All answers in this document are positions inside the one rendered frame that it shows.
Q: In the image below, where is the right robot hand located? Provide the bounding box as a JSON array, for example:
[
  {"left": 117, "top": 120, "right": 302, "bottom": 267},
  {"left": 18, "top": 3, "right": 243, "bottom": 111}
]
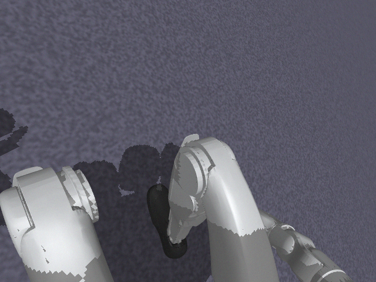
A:
[{"left": 258, "top": 208, "right": 283, "bottom": 237}]

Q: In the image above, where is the right robot foot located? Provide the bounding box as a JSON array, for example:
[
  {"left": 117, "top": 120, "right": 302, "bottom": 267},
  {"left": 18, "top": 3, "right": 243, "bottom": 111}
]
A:
[{"left": 147, "top": 184, "right": 187, "bottom": 259}]

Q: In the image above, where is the right robot arm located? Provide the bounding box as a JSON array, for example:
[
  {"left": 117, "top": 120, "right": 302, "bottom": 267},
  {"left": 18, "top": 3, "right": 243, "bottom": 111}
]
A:
[{"left": 268, "top": 223, "right": 354, "bottom": 282}]

